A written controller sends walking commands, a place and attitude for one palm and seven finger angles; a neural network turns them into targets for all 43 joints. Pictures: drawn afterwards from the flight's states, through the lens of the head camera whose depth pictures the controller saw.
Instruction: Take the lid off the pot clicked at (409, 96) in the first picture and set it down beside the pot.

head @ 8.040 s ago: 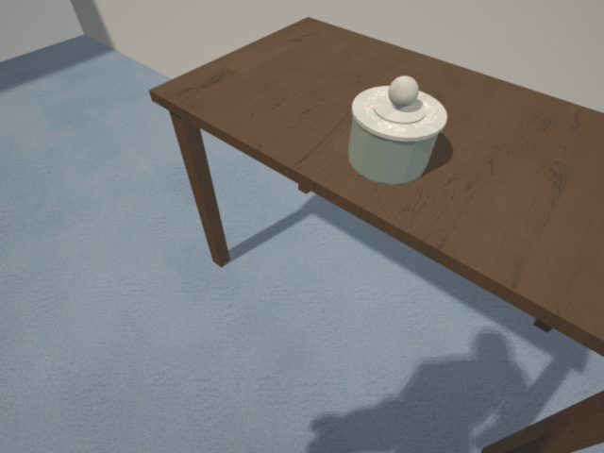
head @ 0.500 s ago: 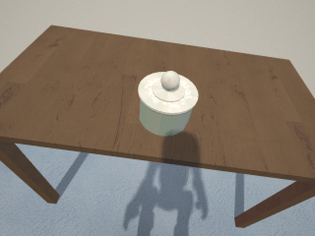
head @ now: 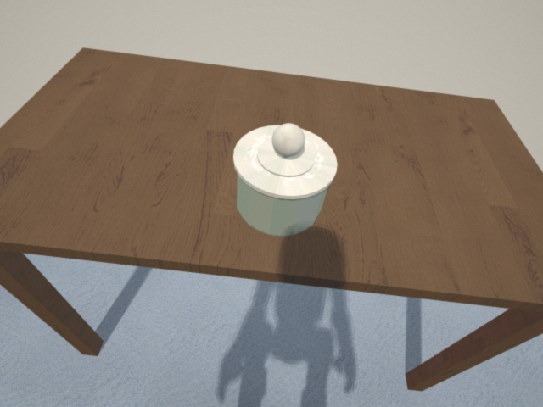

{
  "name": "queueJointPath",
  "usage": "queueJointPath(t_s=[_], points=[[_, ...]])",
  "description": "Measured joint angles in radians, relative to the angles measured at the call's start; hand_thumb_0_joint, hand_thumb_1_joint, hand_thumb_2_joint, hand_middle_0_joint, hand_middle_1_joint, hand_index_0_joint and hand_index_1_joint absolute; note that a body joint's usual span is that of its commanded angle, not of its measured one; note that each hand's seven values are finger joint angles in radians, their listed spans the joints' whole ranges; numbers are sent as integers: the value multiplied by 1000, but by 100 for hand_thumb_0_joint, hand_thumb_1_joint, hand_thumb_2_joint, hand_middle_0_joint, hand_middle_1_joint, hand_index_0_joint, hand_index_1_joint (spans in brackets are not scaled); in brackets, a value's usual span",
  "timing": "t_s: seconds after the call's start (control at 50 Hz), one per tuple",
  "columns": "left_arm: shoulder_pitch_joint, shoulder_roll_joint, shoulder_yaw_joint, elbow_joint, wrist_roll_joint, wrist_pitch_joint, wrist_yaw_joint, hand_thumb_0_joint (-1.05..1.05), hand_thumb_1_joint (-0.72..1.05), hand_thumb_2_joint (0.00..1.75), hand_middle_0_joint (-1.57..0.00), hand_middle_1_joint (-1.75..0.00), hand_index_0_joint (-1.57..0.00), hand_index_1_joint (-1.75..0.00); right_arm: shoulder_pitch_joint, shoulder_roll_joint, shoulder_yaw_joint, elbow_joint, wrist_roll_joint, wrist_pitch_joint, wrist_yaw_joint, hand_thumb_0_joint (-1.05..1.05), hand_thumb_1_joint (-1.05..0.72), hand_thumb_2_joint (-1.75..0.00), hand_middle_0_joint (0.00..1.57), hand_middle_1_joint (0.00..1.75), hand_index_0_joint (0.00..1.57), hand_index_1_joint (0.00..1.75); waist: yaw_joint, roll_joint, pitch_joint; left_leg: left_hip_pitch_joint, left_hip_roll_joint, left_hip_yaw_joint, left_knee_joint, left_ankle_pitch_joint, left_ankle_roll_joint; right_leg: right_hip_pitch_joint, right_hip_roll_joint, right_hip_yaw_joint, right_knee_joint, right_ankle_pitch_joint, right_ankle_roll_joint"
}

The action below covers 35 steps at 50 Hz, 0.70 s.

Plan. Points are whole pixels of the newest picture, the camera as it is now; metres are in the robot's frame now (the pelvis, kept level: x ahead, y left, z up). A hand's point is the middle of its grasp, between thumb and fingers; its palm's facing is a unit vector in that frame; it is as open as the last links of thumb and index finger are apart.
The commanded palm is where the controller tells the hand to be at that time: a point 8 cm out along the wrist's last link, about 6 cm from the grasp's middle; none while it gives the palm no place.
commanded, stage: shuffle to correct the standing spot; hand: left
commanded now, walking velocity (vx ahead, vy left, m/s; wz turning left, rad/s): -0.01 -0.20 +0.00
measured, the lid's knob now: (288, 140) +0.48 +0.02 +0.14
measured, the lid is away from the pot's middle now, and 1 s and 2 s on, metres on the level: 0.00 0.00 0.00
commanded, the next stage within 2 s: come to a stop and stand still in 0.52 s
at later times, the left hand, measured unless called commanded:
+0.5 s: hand out of the picture -0.05 +0.11 -0.18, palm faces +0.01 -0.99 -0.15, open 7.3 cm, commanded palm none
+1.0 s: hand out of the picture +0.01 +0.09 -0.18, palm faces +0.00 -0.99 -0.14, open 7.3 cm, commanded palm none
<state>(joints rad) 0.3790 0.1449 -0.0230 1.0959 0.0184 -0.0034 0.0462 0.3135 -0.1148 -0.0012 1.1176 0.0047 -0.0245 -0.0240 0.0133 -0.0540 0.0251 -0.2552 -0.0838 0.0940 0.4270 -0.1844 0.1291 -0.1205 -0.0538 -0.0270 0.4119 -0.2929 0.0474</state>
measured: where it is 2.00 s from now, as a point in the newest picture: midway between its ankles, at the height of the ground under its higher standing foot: outside the picture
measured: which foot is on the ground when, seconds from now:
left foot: down 0.00-1.00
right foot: down 0.00-1.00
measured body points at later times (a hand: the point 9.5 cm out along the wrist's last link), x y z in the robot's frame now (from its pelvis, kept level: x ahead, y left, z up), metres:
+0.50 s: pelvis -0.01 -0.05 +0.00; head +0.02 -0.03 +0.45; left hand -0.04 +0.16 -0.17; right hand -0.02 -0.27 -0.15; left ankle +0.03 +0.03 -0.74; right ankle -0.05 -0.16 -0.74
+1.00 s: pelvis +0.02 -0.07 +0.00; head +0.07 -0.04 +0.45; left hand +0.01 +0.14 -0.17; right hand +0.03 -0.29 -0.15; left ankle +0.02 +0.02 -0.74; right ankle -0.05 -0.16 -0.74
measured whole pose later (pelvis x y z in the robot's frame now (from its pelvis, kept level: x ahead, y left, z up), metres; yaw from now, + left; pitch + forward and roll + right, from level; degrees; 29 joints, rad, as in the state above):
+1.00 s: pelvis +0.02 -0.07 +0.00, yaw -1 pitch +2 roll +0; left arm 0.32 0.15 0.00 1.03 0.00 -0.01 0.05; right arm 0.24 -0.13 -0.02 1.07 0.02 -0.02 -0.06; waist 0.00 -0.05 0.09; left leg -0.25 0.01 0.11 0.48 -0.26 0.04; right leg -0.12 0.04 -0.04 0.41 -0.31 -0.03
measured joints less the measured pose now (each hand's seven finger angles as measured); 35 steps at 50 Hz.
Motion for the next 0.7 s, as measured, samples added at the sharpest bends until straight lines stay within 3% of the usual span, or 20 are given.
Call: queueJointPath(t_s=[0.36,0.58,0.7], points=[[-9,-1,17,-12,7,33,-8,1,91,90,-20,-30,-20,-30,-19,11,-35,-4,-8,20,-8,1,-92,-90,20,30,20,30,-16,7,6,-59,45,-4,55,-13,-37,-64,34,-12,57,-13,-27],[2,-7,23,-51,7,30,-12,1,91,90,-20,-30,-20,-30,-19,-4,-48,-29,-14,36,-5,1,-91,-90,20,30,20,30,-19,40,-3,-97,109,-41,140,-55,-96,-67,101,-41,76,-31,-87],[11,-18,20,-54,3,19,-10,1,91,90,-20,-30,-20,-30,-8,2,-40,-30,-12,38,-10,1,-91,-90,20,30,20,30,-26,37,-2,-104,141,-61,257,-132,-110,-34,139,-73,83,-65,-116]])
